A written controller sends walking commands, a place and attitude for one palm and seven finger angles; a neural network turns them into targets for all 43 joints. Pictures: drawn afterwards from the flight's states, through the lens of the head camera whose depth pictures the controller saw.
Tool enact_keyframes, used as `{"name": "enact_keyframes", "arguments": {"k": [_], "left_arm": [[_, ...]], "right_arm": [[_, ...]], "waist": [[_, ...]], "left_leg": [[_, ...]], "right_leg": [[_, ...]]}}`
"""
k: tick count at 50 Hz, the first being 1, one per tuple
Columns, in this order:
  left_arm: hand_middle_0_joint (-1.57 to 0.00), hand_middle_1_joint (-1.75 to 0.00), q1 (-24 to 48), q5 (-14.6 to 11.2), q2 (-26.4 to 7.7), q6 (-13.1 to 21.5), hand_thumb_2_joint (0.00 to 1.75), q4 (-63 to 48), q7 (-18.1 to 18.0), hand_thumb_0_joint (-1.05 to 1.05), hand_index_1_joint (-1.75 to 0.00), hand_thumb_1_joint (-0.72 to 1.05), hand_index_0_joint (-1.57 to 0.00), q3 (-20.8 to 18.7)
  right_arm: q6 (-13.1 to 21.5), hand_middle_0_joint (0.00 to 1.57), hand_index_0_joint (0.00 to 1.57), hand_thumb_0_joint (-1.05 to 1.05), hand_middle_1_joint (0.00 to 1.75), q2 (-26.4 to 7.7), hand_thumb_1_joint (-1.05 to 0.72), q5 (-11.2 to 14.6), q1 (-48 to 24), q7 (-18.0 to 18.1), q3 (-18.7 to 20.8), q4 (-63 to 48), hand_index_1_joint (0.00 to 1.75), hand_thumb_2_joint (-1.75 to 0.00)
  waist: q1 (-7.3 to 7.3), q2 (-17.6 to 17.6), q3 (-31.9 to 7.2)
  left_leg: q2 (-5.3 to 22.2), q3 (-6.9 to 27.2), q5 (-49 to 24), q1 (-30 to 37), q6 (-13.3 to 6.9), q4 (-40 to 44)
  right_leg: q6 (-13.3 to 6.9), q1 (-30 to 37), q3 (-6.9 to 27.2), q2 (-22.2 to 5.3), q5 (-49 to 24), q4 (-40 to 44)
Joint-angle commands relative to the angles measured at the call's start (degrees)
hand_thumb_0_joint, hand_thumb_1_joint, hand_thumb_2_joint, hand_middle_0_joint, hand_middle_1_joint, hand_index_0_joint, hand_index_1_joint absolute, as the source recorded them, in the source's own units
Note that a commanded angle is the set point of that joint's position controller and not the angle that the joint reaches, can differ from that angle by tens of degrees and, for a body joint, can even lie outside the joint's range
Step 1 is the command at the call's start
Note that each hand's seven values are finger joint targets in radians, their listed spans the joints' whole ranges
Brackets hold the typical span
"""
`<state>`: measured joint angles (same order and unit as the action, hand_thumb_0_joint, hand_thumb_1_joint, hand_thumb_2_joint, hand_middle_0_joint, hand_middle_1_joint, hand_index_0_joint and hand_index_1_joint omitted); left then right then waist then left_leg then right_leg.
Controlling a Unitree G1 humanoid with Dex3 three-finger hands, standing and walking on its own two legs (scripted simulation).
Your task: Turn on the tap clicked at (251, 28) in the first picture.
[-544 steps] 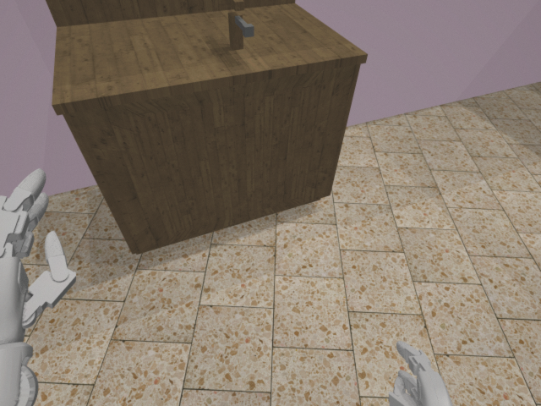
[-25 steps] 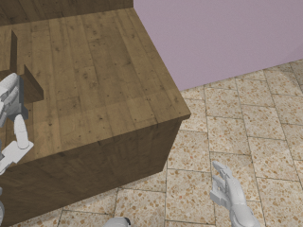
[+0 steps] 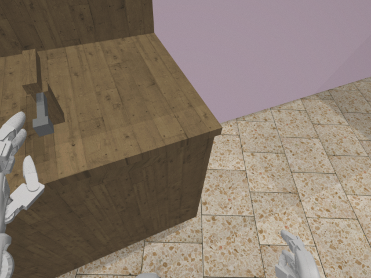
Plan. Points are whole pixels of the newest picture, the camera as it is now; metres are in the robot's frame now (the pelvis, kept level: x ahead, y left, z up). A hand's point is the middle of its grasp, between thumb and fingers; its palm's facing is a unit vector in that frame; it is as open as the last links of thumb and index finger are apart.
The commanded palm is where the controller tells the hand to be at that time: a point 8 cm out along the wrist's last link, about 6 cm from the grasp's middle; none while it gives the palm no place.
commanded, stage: come to a stop and stand still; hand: left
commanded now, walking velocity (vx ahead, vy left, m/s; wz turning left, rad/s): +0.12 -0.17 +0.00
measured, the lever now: (43, 126) +0.37 +0.32 +0.12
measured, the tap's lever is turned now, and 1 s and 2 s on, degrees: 0 0 0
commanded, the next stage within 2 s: look again from close up in 1.80 s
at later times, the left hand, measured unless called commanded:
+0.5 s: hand (29, 193) +0.21 +0.26 +0.15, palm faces +0.43 -0.82 -0.38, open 7.4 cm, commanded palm +0.14 +0.29 +0.18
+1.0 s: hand (59, 178) +0.25 +0.24 +0.12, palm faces +0.30 -0.89 -0.35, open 7.4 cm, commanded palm +0.19 +0.28 +0.18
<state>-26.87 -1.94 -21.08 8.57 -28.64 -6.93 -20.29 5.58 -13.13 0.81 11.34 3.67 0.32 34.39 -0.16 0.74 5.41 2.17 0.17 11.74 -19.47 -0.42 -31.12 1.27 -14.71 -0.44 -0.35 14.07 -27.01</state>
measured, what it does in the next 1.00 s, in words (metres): steps on the spot: right foot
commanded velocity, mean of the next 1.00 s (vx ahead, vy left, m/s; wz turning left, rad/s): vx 0.03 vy -0.02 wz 0.00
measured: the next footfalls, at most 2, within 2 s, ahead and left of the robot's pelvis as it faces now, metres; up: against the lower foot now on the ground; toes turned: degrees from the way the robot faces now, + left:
right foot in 0.52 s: +0.07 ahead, -0.09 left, +0.00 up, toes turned +3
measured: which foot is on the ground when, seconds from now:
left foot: down 0.00-1.00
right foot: down 0.00-0.34, up 0.36-0.50, down 0.52-1.00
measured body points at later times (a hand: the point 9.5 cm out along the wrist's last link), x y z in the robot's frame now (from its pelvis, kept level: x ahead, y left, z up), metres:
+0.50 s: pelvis -0.02 +0.00 -0.01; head +0.01 +0.01 +0.44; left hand +0.18 +0.30 +0.17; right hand +0.17 -0.20 -0.09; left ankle +0.02 +0.11 -0.74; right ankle +0.03 -0.09 -0.72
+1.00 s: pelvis +0.04 +0.00 +0.00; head +0.07 +0.03 +0.45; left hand +0.23 +0.29 +0.14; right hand +0.22 -0.23 -0.06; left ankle +0.02 +0.11 -0.74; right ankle +0.03 -0.09 -0.74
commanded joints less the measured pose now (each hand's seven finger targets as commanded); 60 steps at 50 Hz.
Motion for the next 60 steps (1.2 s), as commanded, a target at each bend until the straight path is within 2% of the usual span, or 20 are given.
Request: {"name": "enact_keyframes", "arguments": {"k": [1, 7, 10, 12, 15, 17, 18, 19, 24, 27, 29, 30, 31, 32, 36, 40, 43, 46, 50, 60], "left_arm": [[-0.2, -0.3, 7.3, 0.8, -10.2, 3.7, 0.9, -12.0, -1.3, 0.0, -0.3, 0.9, -0.2, -6.7], [-0.2, -0.3, 4.1, 0.4, -10.1, 4.6, 0.9, -14.3, 0.0, 0.0, -0.3, 0.9, -0.2, -6.3], [-0.2, -0.3, 3.0, -0.5, -9.7, 4.0, 0.9, -13.2, 0.4, 0.0, -0.3, 0.9, -0.2, -6.4], [-0.2, -0.3, 3.6, -1.1, -8.0, 2.5, 0.9, -11.1, 0.0, 0.0, -0.3, 0.9, -0.2, -4.8], [-0.2, -0.3, 9.8, -1.4, -7.8, 1.9, 0.9, -8.1, -0.6, 0.0, -0.3, 0.9, -0.2, -4.3], [-0.2, -0.3, 14.0, -0.8, -7.7, 3.0, 0.9, -9.7, -1.3, 0.0, -0.3, 0.9, -0.2, -4.3], [-0.2, -0.3, 16.0, 0.3, -8.9, 3.4, 0.9, -10.8, -1.5, 0.0, -0.3, 0.9, -0.2, -4.5], [-0.2, -0.3, 15.0, 0.4, -10.0, 3.2, 0.9, -9.2, -1.3, 0.0, -0.3, 0.9, -0.2, -5.9], [-0.2, -0.3, 7.9, 0.7, -9.8, 3.3, 0.9, -19.0, -1.0, 0.0, -0.3, 0.9, -0.2, -5.4], [-0.2, -0.3, 4.3, 0.2, -11.3, 3.8, 0.9, -18.1, -1.2, 0.0, -0.3, 0.9, -0.2, -7.1], [-0.2, -0.3, 3.2, -0.9, -11.0, 3.0, 0.9, -14.5, -1.8, 0.0, -0.3, 0.9, -0.2, -7.9], [-0.2, -0.3, 55.5, 3.9, -50.6, 8.5, 0.9, -23.3, -1.4, 0.0, -0.3, 0.9, -0.2, -38.0], [-0.2, -0.3, 40.8, -0.2, -31.7, 7.1, 0.9, 0.4, -0.4, 0.0, -0.3, 0.9, -0.2, -26.7], [-0.2, -0.3, 27.1, -1.3, -20.7, 8.2, 0.9, 2.2, 0.0, 0.0, -0.3, 0.9, -0.2, -19.2], [-0.2, -0.3, 5.7, -2.6, -4.5, 5.4, 0.9, 7.4, 4.0, 0.0, -0.3, 0.9, -0.2, -4.1], [-0.2, -0.3, 1.4, -1.3, -5.3, 3.1, 0.9, -0.1, 2.9, 0.0, -0.3, 0.9, -0.2, -1.3], [-0.2, -0.3, 4.4, -0.8, -12.5, 4.7, 0.9, -6.9, 0.6, 0.0, -0.3, 0.9, -0.2, -8.6], [-0.2, -0.3, 14.2, -0.5, -20.2, 7.2, 0.9, -20.3, -0.7, 0.0, -0.3, 0.9, -0.2, -14.7], [-0.2, -0.3, 11.3, -1.2, -14.5, 7.0, 0.9, -20.9, -1.1, 0.0, -0.3, 0.9, -0.2, -10.1], [-0.2, -0.3, 3.4, -1.1, -5.2, 4.2, 0.9, 1.4, 1.0, 0.0, -0.3, 0.9, -0.2, -2.5]], "right_arm": [[4.1, 0.2, 0.2, 0.0, 0.3, -6.9, -0.9, 0.3, -7.8, -0.2, 2.2, -10.5, 0.3, -0.9], [4.1, 0.2, 0.2, 0.0, 0.3, -5.2, -0.9, -0.8, -6.2, -2.5, 2.6, -10.2, 0.3, -0.9], [3.3, 0.2, 0.2, 0.0, 0.3, -5.0, -0.9, -0.6, -5.5, -2.4, 3.0, -8.8, 0.3, -0.9], [2.4, 0.2, 0.2, 0.0, 0.3, -4.4, -0.9, -0.4, -4.4, -2.4, 2.2, -7.0, 0.3, -0.9], [2.5, 0.2, 0.2, 0.0, 0.3, -4.9, -0.9, -0.3, -6.3, -1.5, 1.0, -5.9, 0.3, -0.9], [3.2, 0.2, 0.2, 0.0, 0.3, -6.8, -0.9, -0.4, -6.1, -1.0, 1.2, -6.7, 0.3, -0.9], [3.6, 0.2, 0.2, 0.0, 0.3, -4.6, -0.9, -0.3, -6.0, -1.1, 1.2, -7.7, 0.3, -0.9], [4.1, 0.2, 0.2, 0.0, 0.3, -4.4, -0.9, -0.5, -6.3, -1.5, 1.5, -6.8, 0.3, -0.9], [5.5, 0.2, 0.2, 0.0, 0.3, -4.6, -0.9, -0.5, -8.3, -2.9, 0.8, -10.2, 0.3, -0.9], [4.8, 0.2, 0.2, 0.0, 0.3, -4.4, -0.9, -1.1, -7.1, -2.8, 1.4, -10.2, 0.3, -0.9], [4.3, 0.2, 0.2, 0.0, 0.3, -3.9, -0.9, -0.9, -5.5, -2.5, 1.3, -8.5, 0.3, -0.9], [7.1, 0.2, 0.2, 0.0, 0.3, -5.2, -0.9, -3.2, 0.6, -1.3, 2.5, -5.3, 0.3, -0.9], [6.3, 0.2, 0.2, 0.0, 0.3, -3.2, -0.9, 0.7, -2.5, -0.9, 2.2, -2.9, 0.3, -0.9], [5.7, 0.2, 0.2, 0.0, 0.3, -4.1, -0.9, -1.1, -1.8, -1.5, 2.3, -5.0, 0.3, -0.9], [2.9, 0.2, 0.2, 0.0, 0.3, -5.7, -0.9, 1.2, -2.2, -4.9, 2.8, -7.8, 0.3, -0.9], [1.7, 0.2, 0.2, 0.0, 0.3, -5.7, -0.9, 1.9, -4.2, -5.6, 2.8, -11.0, 0.3, -0.9], [1.2, 0.2, 0.2, 0.0, 0.3, -5.3, -0.9, 0.8, -6.5, -3.7, 2.1, -11.8, 0.3, -0.9], [1.6, 0.2, 0.2, 0.0, 0.3, -5.1, -0.9, -0.1, -8.8, -2.0, 1.3, -11.9, 0.3, -0.9], [2.7, 0.2, 0.2, 0.0, 0.3, -4.8, -0.9, 0.2, -7.4, -1.9, 1.3, -12.0, 0.3, -0.9], [0.8, 0.2, 0.2, 0.0, 0.3, -5.8, -0.9, -0.2, -5.2, -2.4, 1.3, -10.8, 0.3, -0.9]], "waist": [[1.18, 12.9, -5.0], [1.22, 7.6, -9.4], [0.75, -9.4, -7.0], [-0.66, -12.8, -5.8], [-1.96, -1.1, -1.4], [-1.63, 20.3, -0.8], [-1.18, 14.4, -0.6], [-0.12, 8.4, -4.0], [1.93, 10.4, -8.8], [0.52, -2.4, -9.2], [0.37, -6.3, -9.1], [2.15, -10.4, -5.8], [0.76, 2.8, -13.4], [1.59, 6.2, -17.8], [1.93, 3.0, -16.3], [2.01, -16.5, -13.6], [2.04, -13.5, -13.5], [1.75, 2.8, -14.5], [1.52, 15.5, -17.6], [1.21, -2.5, -9.6]], "left_leg": [[5.4, 10.8, 34.4, -7.1, -2.2, 23.1], [1.9, 3.8, 24.7, -2.0, -1.5, 10.6], [-4.1, -2.1, 14.7, 3.3, 0.3, -18.0], [-2.4, -0.4, 12.7, 5.6, 0.3, -25.9], [-0.4, 2.1, 15.6, 10.3, -0.8, -0.1], [11.5, 25.4, 28.6, 8.5, -6.2, 20.5], [12.8, 26.6, 21.3, 7.3, -9.1, 20.5], [12.3, 23.3, 20.5, 8.1, -9.3, 19.0], [6.8, 10.9, 22.6, -4.4, -5.4, 14.5], [-0.5, 3.9, 13.1, -5.4, -1.3, -2.0], [-1.8, 1.3, 10.2, -0.6, -0.1, -8.3], [-4.8, -1.8, 0.0, -0.4, 1.3, -5.8], [0.6, 4.2, -5.0, 8.8, 0.3, 8.7], [1.4, 2.9, -15.6, 13.5, 1.0, 7.6], [2.3, 2.6, -18.6, 11.8, -2.6, 2.5], [0.8, 0.0, -11.0, 5.9, -1.6, 0.3], [-1.0, -1.0, -5.5, 5.7, -1.2, 2.2], [-0.1, 0.0, -9.2, 9.7, -1.5, 3.9], [1.0, 1.6, -19.8, 12.0, -1.7, 2.1], [2.7, 4.1, -14.2, 7.8, -0.4, 9.1]], "right_leg": [[-0.8, 7.7, -3.3, 4.4, 9.1, -4.3], [-3.3, 9.5, -2.6, 2.8, 6.4, 4.7], [-11.0, -7.9, 15.7, -9.2, 24.2, 15.4], [-13.8, -16.0, 17.2, -13.6, 26.5, 15.9], [-7.2, -18.9, 6.6, -5.4, 24.3, 0.7], [-1.4, -19.9, -1.9, 5.8, 16.1, -23.8], [-1.5, -20.1, 1.5, 4.8, 13.2, -30.0], [-1.4, -18.0, 1.7, 3.0, 11.5, -30.5], [-1.3, 10.4, -0.7, 1.2, 4.4, -2.8], [-7.5, 10.1, 16.9, -8.1, 9.6, 11.1], [-10.1, 2.1, 21.9, -13.4, 14.8, 14.3], [-7.4, -1.4, 13.5, -7.3, -3.4, 12.5], [-8.5, 3.0, 8.2, -10.6, -11.9, 0.0], [-6.0, 6.2, 6.1, -3.5, -16.4, -4.4], [0.0, 6.3, 4.3, -3.5, -22.1, -0.8], [0.6, 10.9, 6.4, -5.8, -26.7, 4.8], [-1.0, 9.4, 7.5, -7.3, -23.8, 5.2], [-2.3, 8.1, 8.1, -6.6, -21.2, 4.3], [-1.7, 11.5, 6.4, -3.5, -24.8, 2.6], [-1.9, 5.8, 2.7, -1.0, -15.6, 5.8]]}}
